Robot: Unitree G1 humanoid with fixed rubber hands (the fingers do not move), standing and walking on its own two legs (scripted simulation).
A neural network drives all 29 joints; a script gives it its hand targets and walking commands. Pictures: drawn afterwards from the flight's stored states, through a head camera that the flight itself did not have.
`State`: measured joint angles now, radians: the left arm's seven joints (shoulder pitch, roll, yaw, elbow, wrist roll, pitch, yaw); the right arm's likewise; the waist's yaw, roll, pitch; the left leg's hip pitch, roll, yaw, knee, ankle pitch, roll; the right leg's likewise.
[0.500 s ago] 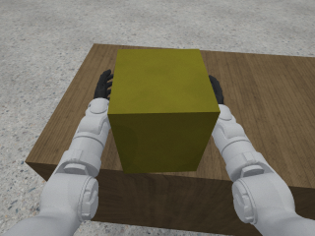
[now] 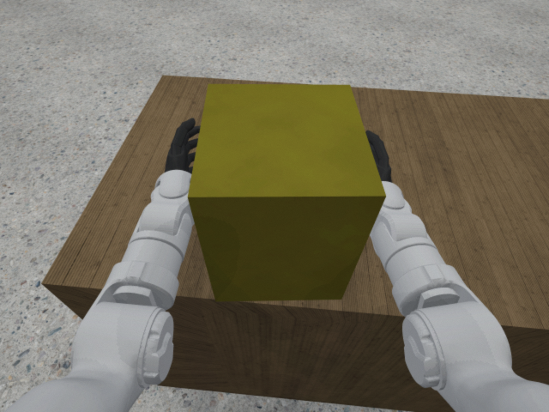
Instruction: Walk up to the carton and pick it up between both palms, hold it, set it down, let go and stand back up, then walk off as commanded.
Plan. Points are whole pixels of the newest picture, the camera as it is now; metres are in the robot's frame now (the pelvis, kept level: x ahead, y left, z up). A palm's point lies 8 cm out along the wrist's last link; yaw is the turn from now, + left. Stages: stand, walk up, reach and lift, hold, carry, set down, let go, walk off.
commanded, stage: reach and lift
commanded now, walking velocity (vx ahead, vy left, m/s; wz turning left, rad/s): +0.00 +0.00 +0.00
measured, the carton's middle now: (279, 198) +0.40 +0.02 +0.10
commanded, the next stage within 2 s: none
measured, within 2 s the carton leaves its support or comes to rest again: leaves its support in 0.54 s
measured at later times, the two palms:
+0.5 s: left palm (181, 169) +0.42 +0.17 +0.13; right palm (378, 185) +0.42 -0.12 +0.12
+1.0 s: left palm (177, 167) +0.40 +0.16 +0.16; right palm (387, 188) +0.40 -0.13 +0.14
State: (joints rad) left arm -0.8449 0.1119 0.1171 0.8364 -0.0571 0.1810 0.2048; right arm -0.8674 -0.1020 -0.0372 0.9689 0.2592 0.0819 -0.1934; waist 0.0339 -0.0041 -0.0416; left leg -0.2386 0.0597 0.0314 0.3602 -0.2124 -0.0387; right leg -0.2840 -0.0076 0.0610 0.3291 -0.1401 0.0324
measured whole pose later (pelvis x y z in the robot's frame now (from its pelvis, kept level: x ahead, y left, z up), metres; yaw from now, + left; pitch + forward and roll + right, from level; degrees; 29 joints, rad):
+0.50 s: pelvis +0.00 +0.00 +0.00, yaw +0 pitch +5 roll -1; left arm -0.84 0.03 0.32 0.84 0.24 0.12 0.11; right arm -0.85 -0.02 -0.25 0.97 -0.05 0.04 -0.13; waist 0.02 0.00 -0.06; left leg -0.23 0.06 0.03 0.36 -0.21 -0.04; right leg -0.27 -0.01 0.06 0.31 -0.13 0.03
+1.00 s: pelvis -0.01 +0.00 +0.00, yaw +0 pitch +3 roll -1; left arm -0.85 0.02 0.32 0.84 0.22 0.18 0.11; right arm -0.84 -0.02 -0.25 0.97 -0.05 0.07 -0.13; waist 0.01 0.00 -0.10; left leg -0.21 0.06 0.03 0.36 -0.20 -0.04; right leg -0.25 -0.01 0.06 0.30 -0.11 0.03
